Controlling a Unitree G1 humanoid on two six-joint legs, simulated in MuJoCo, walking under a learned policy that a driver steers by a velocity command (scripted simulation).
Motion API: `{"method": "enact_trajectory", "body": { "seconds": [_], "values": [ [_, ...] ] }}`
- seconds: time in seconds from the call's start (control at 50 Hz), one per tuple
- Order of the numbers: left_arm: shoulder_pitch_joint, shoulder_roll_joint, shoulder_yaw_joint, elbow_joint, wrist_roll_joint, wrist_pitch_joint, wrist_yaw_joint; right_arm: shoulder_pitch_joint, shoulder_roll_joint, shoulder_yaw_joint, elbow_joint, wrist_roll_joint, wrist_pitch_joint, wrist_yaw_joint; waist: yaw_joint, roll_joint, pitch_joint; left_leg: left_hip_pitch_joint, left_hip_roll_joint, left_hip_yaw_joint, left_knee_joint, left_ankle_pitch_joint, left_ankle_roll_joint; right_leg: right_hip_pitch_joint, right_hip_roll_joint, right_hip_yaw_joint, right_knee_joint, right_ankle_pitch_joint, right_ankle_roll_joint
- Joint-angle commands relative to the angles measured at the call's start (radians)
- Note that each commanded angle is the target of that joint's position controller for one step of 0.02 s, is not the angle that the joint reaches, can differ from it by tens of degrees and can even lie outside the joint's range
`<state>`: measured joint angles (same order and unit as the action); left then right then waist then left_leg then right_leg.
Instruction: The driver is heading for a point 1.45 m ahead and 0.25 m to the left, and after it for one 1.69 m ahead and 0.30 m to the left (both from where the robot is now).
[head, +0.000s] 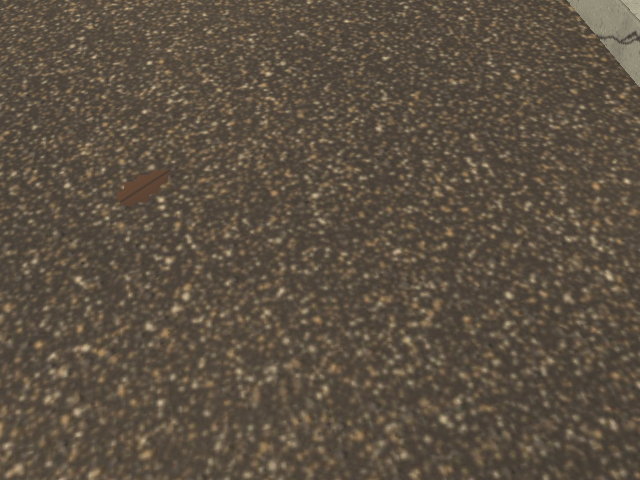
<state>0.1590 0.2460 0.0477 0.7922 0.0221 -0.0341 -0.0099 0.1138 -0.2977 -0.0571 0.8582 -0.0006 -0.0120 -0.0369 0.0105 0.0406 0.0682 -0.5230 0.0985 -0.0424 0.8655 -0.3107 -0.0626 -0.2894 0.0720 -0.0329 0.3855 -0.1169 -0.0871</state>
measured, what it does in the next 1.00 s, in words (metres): walks ahead: left foot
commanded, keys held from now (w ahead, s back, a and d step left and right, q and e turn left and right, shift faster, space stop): no key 0.40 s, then w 0.60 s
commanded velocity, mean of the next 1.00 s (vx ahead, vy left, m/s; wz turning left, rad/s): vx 0.21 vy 0.00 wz -0.03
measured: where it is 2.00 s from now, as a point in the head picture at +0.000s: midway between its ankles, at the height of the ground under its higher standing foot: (334, 298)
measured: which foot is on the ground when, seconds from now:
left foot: up 0.00-0.12, down 0.14-1.00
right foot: down 0.00-0.68, up 0.70-1.00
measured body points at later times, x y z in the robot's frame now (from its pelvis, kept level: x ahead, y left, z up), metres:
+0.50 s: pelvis +0.07 +0.04 -0.01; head +0.07 +0.04 +0.44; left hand +0.16 +0.30 -0.14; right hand +0.16 -0.23 -0.14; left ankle +0.07 +0.17 -0.74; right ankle +0.05 -0.07 -0.74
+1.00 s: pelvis +0.24 +0.05 +0.00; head +0.27 +0.06 +0.45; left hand +0.46 +0.28 -0.11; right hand +0.16 -0.20 -0.14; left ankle +0.09 +0.16 -0.74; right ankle +0.41 -0.08 -0.71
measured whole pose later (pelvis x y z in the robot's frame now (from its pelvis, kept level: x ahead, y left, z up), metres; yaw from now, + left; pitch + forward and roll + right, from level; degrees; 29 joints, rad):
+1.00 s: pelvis +0.24 +0.05 +0.00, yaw +0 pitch +1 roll +0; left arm -0.03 0.25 0.05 0.88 -0.03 -0.07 -0.03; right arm 0.43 -0.22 -0.03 1.09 0.01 -0.08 -0.01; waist -0.09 -0.02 0.04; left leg 0.13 -0.01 0.02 0.18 -0.33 0.02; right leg -0.60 -0.05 -0.03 0.60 -0.04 -0.02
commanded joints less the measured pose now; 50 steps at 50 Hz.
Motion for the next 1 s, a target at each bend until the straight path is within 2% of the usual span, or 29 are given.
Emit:
{"method": "enact_trajectory", "body": {
  "seconds": [0.02, 0.08, 0.12, 0.14, 0.16, 0.18, 0.2, 0.22, 0.28, 0.4, 0.42, 0.44, 0.48, 0.5, 0.54, 0.58, 0.6, 0.64, 0.66, 0.68, 0.7, 0.72, 0.74, 0.76, 0.78, 0.82, 0.9, 0.94, 1.0],
  "values": [
    [-0.050, 0.142, 0.030, -0.042, 0.003, -0.005, 0.013, 0.072, -0.069, -0.015, -0.009, 0.003, 0.012, -0.003, -0.026, -0.134, -0.184, 0.202, -0.001, 0.001, -0.121, 0.096, -0.004, 0.022, -0.257, 0.146, -0.125, 0.274, -0.153],
    [-0.048, 0.121, 0.018, -0.012, -0.001, 0.006, 0.012, 0.041, -0.072, -0.017, -0.007, 0.000, 0.013, 0.002, -0.018, -0.138, -0.141, 0.249, -0.014, 0.008, -0.251, 0.089, 0.012, 0.018, -0.255, 0.182, -0.116, 0.049, -0.130],
    [-0.037, 0.092, 0.004, 0.009, -0.013, 0.011, 0.011, 0.056, -0.067, -0.013, 0.006, -0.019, 0.005, 0.007, -0.044, -0.106, -0.118, 0.354, -0.020, 0.013, -0.445, 0.235, 0.037, -0.007, -0.207, 0.173, -0.072, -0.075, -0.062],
    [-0.001, 0.073, -0.004, 0.021, -0.002, 0.008, 0.011, 0.059, -0.103, -0.018, 0.004, -0.027, -0.001, 0.005, -0.026, -0.059, -0.121, 0.405, 0.042, -0.053, -0.469, 0.373, 0.056, -0.023, -0.167, 0.159, -0.028, -0.120, -0.014],
    [0.066, 0.082, 0.003, 0.032, 0.005, 0.003, 0.008, 0.036, -0.168, -0.029, 0.002, -0.018, -0.001, 0.002, 0.041, 0.059, -0.116, 0.410, 0.086, -0.079, -0.436, 0.434, 0.094, -0.043, -0.096, 0.109, 0.006, -0.180, 0.020],
    [0.057, 0.067, -0.002, 0.037, 0.002, 0.008, 0.012, 0.011, -0.128, -0.026, 0.021, -0.009, 0.002, 0.008, 0.042, 0.121, -0.121, 0.312, 0.062, -0.074, -0.457, 0.229, 0.114, 0.036, -0.068, 0.064, 0.002, -0.162, 0.043],
    [0.003, 0.096, 0.003, 0.038, -0.002, 0.015, 0.016, 0.001, -0.081, -0.016, 0.020, -0.008, -0.001, 0.015, 0.011, 0.080, -0.095, 0.262, 0.030, -0.057, -0.477, 0.146, 0.095, 0.074, -0.074, 0.063, 0.018, -0.126, 0.049],
    [-0.019, 0.099, 0.006, 0.039, -0.008, 0.023, 0.022, -0.002, -0.069, -0.011, 0.029, -0.014, -0.005, 0.017, 0.005, 0.059, -0.095, 0.256, 0.017, -0.043, -0.478, 0.156, 0.075, 0.087, -0.082, 0.067, 0.025, -0.089, 0.043],
    [-0.017, 0.101, 0.008, 0.060, -0.007, 0.037, 0.027, 0.018, -0.074, -0.009, 0.061, -0.008, -0.020, 0.018, -0.005, 0.030, -0.105, 0.310, -0.006, -0.016, -0.451, 0.265, 0.059, 0.096, -0.099, 0.083, 0.022, 0.008, 0.032],
    [-0.023, 0.096, 0.011, 0.114, -0.017, 0.036, 0.029, 0.018, -0.073, -0.004, 0.107, -0.003, -0.012, 0.007, -0.016, -0.019, -0.113, 0.356, -0.019, -0.003, -0.433, 0.338, 0.071, 0.121, -0.102, 0.077, 0.030, 0.105, 0.040],
    [-0.006, 0.090, 0.010, 0.131, -0.018, 0.038, 0.030, 0.033, -0.065, -0.003, 0.121, -0.002, -0.008, 0.006, -0.016, -0.026, -0.131, 0.365, -0.031, 0.010, -0.435, 0.253, 0.074, 0.130, -0.092, 0.065, 0.026, 0.024, 0.039],
    [0.000, 0.093, 0.013, 0.143, -0.023, 0.042, 0.031, 0.037, -0.066, -0.005, 0.131, 0.004, -0.004, 0.006, -0.015, -0.033, -0.116, 0.348, -0.050, 0.026, -0.426, 0.119, 0.081, 0.117, -0.078, 0.055, 0.029, -0.108, 0.033],
    [0.008, 0.114, 0.021, 0.152, -0.033, 0.043, 0.033, 0.030, -0.068, -0.008, 0.131, 0.012, -0.003, 0.004, -0.009, -0.059, -0.042, 0.261, -0.070, 0.033, -0.403, -0.183, 0.108, 0.052, -0.088, 0.085, 0.014, -0.431, 0.000],
    [0.017, 0.120, 0.023, 0.153, -0.037, 0.036, 0.034, 0.020, -0.062, -0.006, 0.125, 0.015, -0.010, 0.003, -0.003, -0.074, 0.007, 0.208, -0.073, 0.029, -0.389, -0.252, 0.116, 0.027, -0.112, 0.126, -0.009, -0.525, -0.020],
    [0.076, 0.146, 0.030, 0.171, -0.046, 0.008, 0.033, -0.007, -0.040, -0.001, 0.110, 0.020, -0.041, 0.010, 0.019, -0.127, 0.058, 0.098, -0.084, 0.048, -0.302, -0.224, 0.121, 0.069, -0.202, 0.265, -0.072, -0.600, -0.077],
    [0.125, 0.191, 0.044, 0.193, -0.049, -0.017, 0.028, -0.032, -0.021, 0.002, 0.093, 0.023, -0.073, 0.026, 0.023, -0.211, 0.064, 0.015, -0.092, 0.074, -0.185, -0.108, 0.129, 0.149, -0.337, 0.464, -0.142, -0.551, -0.155],
    [0.122, 0.188, 0.044, 0.192, -0.049, -0.026, 0.027, -0.036, -0.026, 0.001, 0.090, 0.023, -0.085, 0.034, 0.016, -0.205, 0.063, 0.015, -0.081, 0.063, -0.188, -0.103, 0.142, 0.155, -0.360, 0.486, -0.132, -0.455, -0.166],
    [0.058, 0.177, 0.042, 0.171, -0.053, -0.034, 0.021, 0.051, -0.029, -0.004, 0.125, 0.026, -0.098, 0.048, -0.042, -0.180, 0.019, 0.161, -0.080, 0.068, -0.298, -0.062, 0.167, 0.113, -0.329, 0.391, -0.067, -0.264, -0.129],
    [-0.012, 0.164, 0.038, 0.147, -0.055, -0.033, 0.018, 0.154, -0.046, -0.014, 0.169, 0.028, -0.096, 0.049, -0.093, -0.144, -0.006, 0.342, -0.078, 0.046, -0.382, -0.008, 0.180, 0.004, -0.270, 0.291, 0.000, -0.182, -0.084],
    [-0.093, 0.121, 0.025, 0.103, -0.054, -0.040, 0.017, 0.269, -0.119, -0.038, 0.209, 0.029, -0.097, 0.047, -0.137, 0.004, -0.024, 0.496, 0.017, -0.138, -0.488, -0.005, 0.228, -0.138, -0.139, 0.115, 0.220, -0.063, -0.005],
    [-0.103, 0.090, 0.019, 0.075, -0.041, -0.060, 0.019, 0.382, -0.215, -0.066, 0.238, 0.030, -0.096, 0.050, -0.160, 0.236, -0.065, 0.732, 0.188, -0.459, -0.594, 0.103, 0.323, -0.374, -0.019, -0.015, 0.533, -0.150, 0.072],
    [-0.098, 0.117, 0.025, 0.081, -0.042, -0.070, 0.016, 0.384, -0.134, -0.039, 0.234, 0.014, -0.098, 0.053, -0.151, 0.190, -0.066, 0.798, 0.266, -0.560, -0.606, 0.231, 0.359, -0.531, -0.030, 0.064, 0.720, -0.437, 0.075],
    [-0.064, 0.117, 0.027, 0.094, -0.060, -0.075, 0.008, 0.340, -0.080, -0.021, 0.220, 0.007, -0.104, 0.054, -0.109, 0.101, -0.042, 0.790, 0.258, -0.477, -0.575, 0.297, 0.339, -0.581, -0.082, 0.113, 0.814, -0.411, 0.052],
    [-0.050, 0.103, 0.024, 0.104, -0.069, -0.074, 0.002, 0.308, -0.068, -0.016, 0.204, 0.005, -0.107, 0.056, -0.086, 0.065, -0.038, 0.777, 0.232, -0.390, -0.577, 0.329, 0.316, -0.603, -0.120, 0.103, 0.830, -0.340, 0.037],
    [-0.069, 0.102, 0.026, 0.102, -0.067, -0.073, -0.001, 0.282, -0.058, -0.008, 0.197, 0.012, -0.105, 0.058, -0.074, 0.032, -0.003, 0.740, 0.215, -0.314, -0.600, 0.374, 0.293, -0.618, -0.152, 0.087, 0.785, -0.274, 0.033],
    [-0.093, 0.086, 0.028, 0.094, -0.052, -0.065, -0.008, 0.270, -0.036, 0.006, 0.191, 0.007, -0.091, 0.052, -0.060, 0.053, 0.004, 0.649, 0.160, -0.200, -0.649, 0.428, 0.253, -0.524, -0.177, 0.052, 0.666, -0.171, 0.048],
    [-0.230, 0.024, 0.004, 0.045, -0.044, -0.052, -0.015, 0.260, -0.090, 0.000, 0.174, -0.001, -0.078, 0.025, -0.074, 0.049, 0.045, 0.471, 0.090, -0.063, -0.733, 0.410, 0.240, -0.353, -0.129, -0.019, 0.342, 0.018, 0.088],
    [-0.286, 0.031, 0.000, 0.026, -0.046, -0.049, -0.019, 0.301, -0.110, -0.007, 0.186, 0.004, -0.080, 0.020, -0.088, 0.066, 0.055, 0.439, 0.097, -0.044, -0.769, 0.376, 0.241, -0.273, -0.104, -0.040, 0.237, 0.094, 0.084],
    [-0.312, 0.066, 0.006, 0.005, -0.054, -0.048, -0.027, 0.321, -0.106, -0.015, 0.202, 0.020, -0.080, 0.018, -0.066, 0.068, 0.070, 0.515, 0.144, -0.035, -0.761, 0.407, 0.228, -0.257, -0.111, -0.002, 0.160, 0.126, 0.045]
  ]
}}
